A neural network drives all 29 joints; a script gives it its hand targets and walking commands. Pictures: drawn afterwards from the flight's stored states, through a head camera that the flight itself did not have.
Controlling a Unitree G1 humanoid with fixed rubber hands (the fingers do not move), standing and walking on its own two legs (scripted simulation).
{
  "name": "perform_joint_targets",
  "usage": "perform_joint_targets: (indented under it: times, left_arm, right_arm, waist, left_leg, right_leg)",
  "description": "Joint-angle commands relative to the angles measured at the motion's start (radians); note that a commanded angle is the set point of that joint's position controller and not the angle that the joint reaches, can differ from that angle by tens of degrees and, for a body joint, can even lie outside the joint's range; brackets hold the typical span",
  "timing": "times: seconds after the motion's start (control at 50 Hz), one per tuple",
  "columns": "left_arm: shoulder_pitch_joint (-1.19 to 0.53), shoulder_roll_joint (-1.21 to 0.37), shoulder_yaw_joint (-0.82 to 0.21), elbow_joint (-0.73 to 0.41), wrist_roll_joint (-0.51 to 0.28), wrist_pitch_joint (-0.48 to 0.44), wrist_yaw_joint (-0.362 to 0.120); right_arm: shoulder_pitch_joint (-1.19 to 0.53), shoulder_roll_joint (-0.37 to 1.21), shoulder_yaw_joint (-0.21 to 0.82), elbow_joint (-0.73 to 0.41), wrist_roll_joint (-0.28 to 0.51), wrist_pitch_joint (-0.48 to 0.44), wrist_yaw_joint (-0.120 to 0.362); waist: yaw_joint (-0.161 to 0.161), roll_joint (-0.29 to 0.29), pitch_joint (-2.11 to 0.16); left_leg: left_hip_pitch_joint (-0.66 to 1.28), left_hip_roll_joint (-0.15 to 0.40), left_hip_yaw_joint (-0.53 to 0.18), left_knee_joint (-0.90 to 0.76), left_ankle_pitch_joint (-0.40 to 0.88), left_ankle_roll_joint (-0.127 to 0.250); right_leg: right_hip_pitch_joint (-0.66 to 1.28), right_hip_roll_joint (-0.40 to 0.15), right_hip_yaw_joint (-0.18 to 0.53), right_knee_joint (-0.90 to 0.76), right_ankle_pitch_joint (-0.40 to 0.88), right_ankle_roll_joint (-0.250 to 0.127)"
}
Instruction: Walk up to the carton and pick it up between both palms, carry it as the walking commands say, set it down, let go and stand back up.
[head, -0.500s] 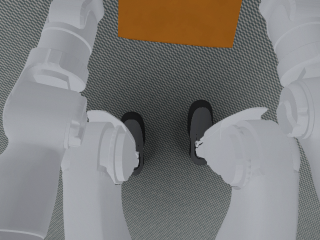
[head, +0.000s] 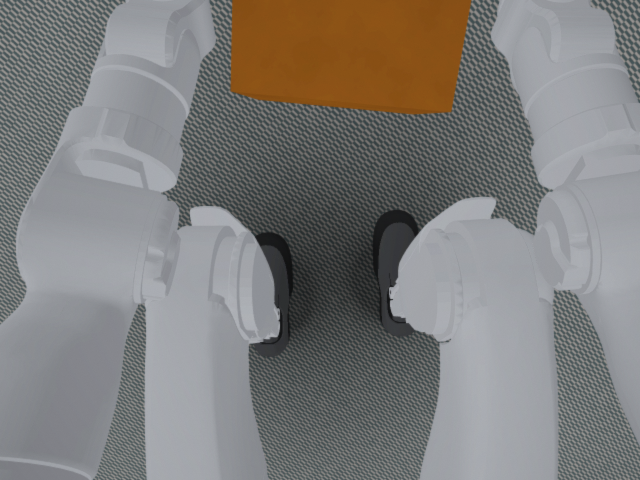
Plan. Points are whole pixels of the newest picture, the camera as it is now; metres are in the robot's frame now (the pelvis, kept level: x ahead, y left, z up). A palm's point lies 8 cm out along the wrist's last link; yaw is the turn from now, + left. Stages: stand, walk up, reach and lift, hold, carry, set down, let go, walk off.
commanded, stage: reach and lift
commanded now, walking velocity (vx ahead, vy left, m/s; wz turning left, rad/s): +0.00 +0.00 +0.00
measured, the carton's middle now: (347, 11) +0.54 -0.04 -0.22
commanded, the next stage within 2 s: none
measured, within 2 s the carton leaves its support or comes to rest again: neither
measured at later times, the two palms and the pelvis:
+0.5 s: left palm out of the picture +0.56 +0.09 -0.06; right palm out of the picture +0.52 -0.19 -0.08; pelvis +0.00 +0.00 +0.03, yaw +0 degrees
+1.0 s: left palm out of the picture +0.55 +0.09 +0.00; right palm out of the picture +0.50 -0.19 -0.02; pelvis -0.02 -0.01 +0.07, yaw -1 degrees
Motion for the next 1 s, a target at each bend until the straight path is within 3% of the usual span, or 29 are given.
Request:
perform_joint_targets:
  times: [0.0,0.02,0.06,0.1,0.12,0.14,0.2,0.24,0.28,0.3,0.32,0.38,0.4,0.48,0.52,0.54,0.6,0.62,0.64,0.66,0.72,0.74,0.78,0.84,0.88,0.9,0.94,0.96,0.98]
  left_arm:
    - [-0.824,-0.941,-0.167,-0.628,-0.044,-0.063,-0.261]
    - [-0.848,-0.929,-0.156,-0.603,-0.024,-0.066,-0.259]
    - [-0.819,-0.948,-0.164,-0.601,-0.014,-0.063,-0.253]
    - [-0.779,-0.989,-0.161,-0.595,0.005,-0.059,-0.265]
    - [-0.752,-1.034,-0.133,-0.572,0.016,-0.055,-0.268]
    - [-0.742,-1.019,-0.131,-0.594,0.027,-0.056,-0.274]
    - [-0.775,-1.068,-0.186,-0.723,-0.008,-0.055,-0.270]
    - [-0.734,-1.121,-0.200,-0.701,-0.016,-0.037,-0.273]
    - [-0.691,-1.112,-0.194,-0.718,-0.004,-0.027,-0.268]
    - [-0.691,-1.121,-0.195,-0.744,0.010,-0.019,-0.268]
    - [-0.631,-1.144,-0.193,-0.670,0.018,-0.004,-0.271]
    - [-0.494,-1.172,-0.124,-0.584,0.074,0.019,-0.275]
    - [-0.531,-1.182,-0.129,-0.611,0.071,0.021,-0.276]
    - [-0.532,-1.168,-0.052,-0.522,0.126,0.029,-0.288]
    - [-0.616,-1.132,-0.078,-0.604,0.122,0.025,-0.289]
    - [-0.666,-1.164,-0.106,-0.660,0.096,0.029,-0.295]
    - [-0.650,-1.170,-0.103,-0.620,0.092,0.056,-0.294]
    - [-0.659,-1.138,-0.115,-0.663,0.101,0.065,-0.295]
    - [-0.642,-1.120,-0.086,-0.591,0.107,0.074,-0.293]
    - [-0.690,-1.151,-0.125,-0.683,0.076,0.075,-0.294]
    - [-0.706,-1.116,-0.077,-0.616,0.109,0.093,-0.298]
    - [-0.663,-1.155,-0.053,-0.574,0.122,0.103,-0.307]
    - [-0.693,-1.148,-0.061,-0.612,0.111,0.105,-0.313]
    - [-0.665,-1.187,-0.045,-0.580,0.135,0.117,-0.322]
    - [-0.629,-1.229,-0.058,-0.610,0.140,0.120,-0.325]
    - [-0.664,-1.242,-0.099,-0.675,0.096,0.126,-0.323]
    - [-0.663,-1.239,-0.139,-0.720,0.094,0.124,-0.319]
    - [-0.600,-1.256,-0.126,-0.657,0.093,0.141,-0.320]
    - [-0.631,-1.264,-0.170,-0.735,0.074,0.147,-0.316]
  right_arm:
    - [-0.793,1.048,0.187,-0.600,0.021,-0.005,0.279]
    - [-0.777,1.050,0.150,-0.497,0.014,0.002,0.282]
    - [-0.716,1.056,0.132,-0.446,0.004,0.008,0.292]
    - [-0.602,1.097,0.084,-0.354,-0.045,0.024,0.307]
    - [-0.654,1.073,0.102,-0.416,-0.051,0.015,0.316]
    - [-0.584,1.127,0.087,-0.372,-0.058,0.028,0.323]
    - [-0.582,1.188,0.130,-0.493,-0.041,0.039,0.331]
    - [-0.601,1.196,0.145,-0.549,-0.044,0.038,0.325]
    - [-0.626,1.196,0.189,-0.627,-0.028,0.051,0.319]
    - [-0.589,1.216,0.188,-0.629,-0.030,0.062,0.322]
    - [-0.639,1.191,0.207,-0.682,-0.035,0.056,0.319]
    - [-0.696,1.186,0.264,-0.760,-0.021,0.068,0.316]
    - [-0.718,1.158,0.260,-0.791,-0.035,0.067,0.317]
    - [-0.705,1.192,0.225,-0.691,-0.071,0.085,0.327]
    - [-0.694,1.207,0.204,-0.665,-0.065,0.090,0.334]
    - [-0.662,1.226,0.198,-0.660,-0.073,0.100,0.330]
    - [-0.764,1.213,0.250,-0.748,-0.058,0.118,0.318]
    - [-0.778,1.252,0.282,-0.787,-0.032,0.129,0.315]
    - [-0.801,1.220,0.273,-0.744,-0.032,0.137,0.313]
    - [-0.809,1.230,0.268,-0.779,-0.022,0.142,0.317]
    - [-0.833,1.243,0.251,-0.724,-0.035,0.169,0.318]
    - [-0.802,1.254,0.236,-0.716,-0.059,0.172,0.320]
    - [-0.795,1.267,0.210,-0.710,-0.055,0.180,0.324]
    - [-0.805,1.291,0.213,-0.699,-0.065,0.190,0.338]
    - [-0.793,1.289,0.212,-0.756,-0.077,0.183,0.343]
    - [-0.782,1.309,0.238,-0.800,-0.063,0.192,0.342]
    - [-0.774,1.309,0.259,-0.819,-0.046,0.189,0.336]
    - [-0.780,1.302,0.292,-0.862,-0.032,0.195,0.335]
    - [-0.784,1.275,0.294,-0.889,-0.030,0.200,0.334]
  waist:
    - [-0.037,-0.034,-2.159]
    - [-0.030,-0.024,-2.073]
    - [-0.034,0.004,-2.023]
    - [-0.066,0.028,-1.950]
    - [-0.043,0.006,-1.973]
    - [-0.037,-0.008,-1.973]
    - [-0.043,0.003,-2.173]
    - [-0.056,0.001,-2.311]
    - [-0.025,-0.028,-2.366]
    - [-0.021,-0.004,-2.387]
    - [-0.026,-0.025,-2.374]
    - [0.048,-0.059,-2.352]
    - [0.020,-0.053,-2.344]
    - [0.048,-0.079,-2.152]
    - [0.054,-0.038,-2.213]
    - [0.015,-0.028,-2.293]
    - [0.022,-0.068,-2.406]
    - [0.048,-0.077,-2.458]
    - [0.063,-0.075,-2.342]
    - [0.029,-0.067,-2.463]
    - [0.072,-0.084,-2.360]
    - [0.052,-0.088,-2.342]
    - [0.047,-0.046,-2.350]
    - [0.062,-0.070,-2.355]
    - [0.055,-0.028,-2.430]
    - [0.012,-0.051,-2.537]
    - [0.039,-0.031,-2.629]
    - [0.043,-0.049,-2.634]
    - [0.025,-0.008,-2.700]
  left_leg:
    - [0.748,-0.135,-0.048,-0.237,0.339,0.005]
    - [0.717,-0.129,-0.051,-0.243,0.276,0.004]
    - [0.727,-0.130,-0.063,-0.264,0.299,-0.004]
    - [0.701,-0.125,-0.052,-0.282,0.276,-0.010]
    - [0.714,-0.134,-0.054,-0.283,0.290,-0.008]
    - [0.688,-0.129,-0.048,-0.284,0.289,-0.005]
    - [0.803,-0.148,-0.052,-0.294,0.398,-0.007]
    - [0.862,-0.151,-0.052,-0.289,0.446,-0.017]
    - [0.867,-0.160,-0.051,-0.305,0.464,-0.004]
    - [0.866,-0.157,-0.043,-0.302,0.471,-0.011]
    - [0.850,-0.153,-0.057,-0.311,0.464,-0.007]
    - [0.809,-0.150,-0.055,-0.330,0.446,0.008]
    - [0.785,-0.153,-0.056,-0.336,0.417,0.003]
    - [0.682,-0.140,-0.060,-0.372,0.280,0.014]
    - [0.704,-0.139,-0.047,-0.374,0.261,0.011]
    - [0.732,-0.145,-0.051,-0.389,0.276,0.001]
    - [0.766,-0.148,-0.051,-0.399,0.244,0.015]
    - [0.820,-0.141,-0.054,-0.409,0.261,0.023]
    - [0.750,-0.129,-0.055,-0.411,0.194,0.029]
    - [0.823,-0.141,-0.046,-0.409,0.218,0.023]
    - [0.771,-0.126,-0.048,-0.439,0.148,0.030]
    - [0.738,-0.132,-0.035,-0.444,0.124,0.027]
    - [0.768,-0.131,-0.044,-0.462,0.132,0.027]
    - [0.770,-0.140,-0.040,-0.461,0.114,0.029]
    - [0.817,-0.149,-0.051,-0.483,0.165,0.025]
    - [0.914,-0.145,-0.063,-0.480,0.240,0.023]
    - [0.928,-0.153,-0.057,-0.471,0.287,0.014]
    - [0.968,-0.149,-0.070,-0.491,0.310,0.016]
    - [1.019,-0.154,-0.072,-0.494,0.343,0.006]
  right_leg:
    - [1.050,0.126,-0.035,-0.186,0.361,0.024]
    - [0.970,0.110,-0.036,-0.182,0.294,0.018]
    - [0.887,0.119,-0.050,-0.175,0.299,0.015]
    - [0.832,0.121,-0.060,-0.202,0.271,0.012]
    - [0.825,0.122,-0.060,-0.195,0.262,0.011]
    - [0.849,0.125,-0.058,-0.205,0.279,0.013]
    - [0.938,0.144,-0.066,-0.194,0.394,0.011]
    - [1.003,0.142,-0.067,-0.201,0.432,0.012]
    - [1.036,0.148,-0.064,-0.216,0.445,0.020]
    - [1.064,0.149,-0.046,-0.233,0.463,0.021]
    - [1.045,0.146,-0.054,-0.233,0.452,0.024]
    - [1.059,0.137,-0.039,-0.254,0.426,0.040]
    - [1.058,0.138,-0.040,-0.272,0.411,0.036]
    - [0.938,0.128,-0.042,-0.304,0.275,0.043]
    - [0.962,0.126,-0.030,-0.309,0.267,0.038]
    - [1.023,0.132,-0.030,-0.327,0.294,0.032]
    - [1.123,0.129,-0.020,-0.347,0.255,0.041]
    - [1.154,0.129,-0.025,-0.349,0.267,0.058]
    - [1.092,0.121,-0.009,-0.362,0.195,0.050]
    - [1.147,0.122,-0.019,-0.367,0.218,0.048]
    - [1.077,0.115,-0.020,-0.381,0.142,0.053]
    - [1.113,0.115,-0.012,-0.411,0.122,0.054]
    - [1.087,0.119,-0.013,-0.415,0.126,0.052]
    - [1.093,0.120,-0.007,-0.436,0.091,0.052]
    - [1.103,0.129,-0.013,-0.427,0.160,0.048]
    - [1.156,0.137,-0.021,-0.431,0.224,0.047]
    - [1.209,0.143,-0.013,-0.424,0.271,0.047]
    - [1.205,0.143,-0.020,-0.433,0.287,0.051]
    - [1.212,0.147,-0.016,-0.436,0.307,0.043]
